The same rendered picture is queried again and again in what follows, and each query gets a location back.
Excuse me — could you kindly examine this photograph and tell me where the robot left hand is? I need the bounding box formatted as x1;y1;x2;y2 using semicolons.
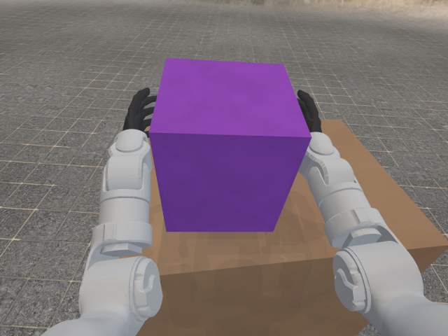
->
123;87;157;138

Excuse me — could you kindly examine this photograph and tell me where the robot right hand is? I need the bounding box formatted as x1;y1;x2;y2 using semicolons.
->
297;90;322;133

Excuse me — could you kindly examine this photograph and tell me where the pedestal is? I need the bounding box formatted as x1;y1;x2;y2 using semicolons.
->
119;120;448;336

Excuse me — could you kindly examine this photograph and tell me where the carton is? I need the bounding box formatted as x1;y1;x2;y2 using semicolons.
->
148;58;312;232

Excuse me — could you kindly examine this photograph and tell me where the left robot forearm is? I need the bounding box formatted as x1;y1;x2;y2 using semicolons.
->
78;129;153;312

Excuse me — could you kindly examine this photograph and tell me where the robot right upper arm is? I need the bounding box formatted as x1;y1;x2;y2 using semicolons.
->
332;241;448;336

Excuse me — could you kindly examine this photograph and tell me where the right robot forearm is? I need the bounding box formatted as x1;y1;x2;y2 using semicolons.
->
298;132;424;292

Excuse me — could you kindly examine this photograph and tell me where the robot left upper arm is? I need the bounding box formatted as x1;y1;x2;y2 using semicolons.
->
41;256;163;336

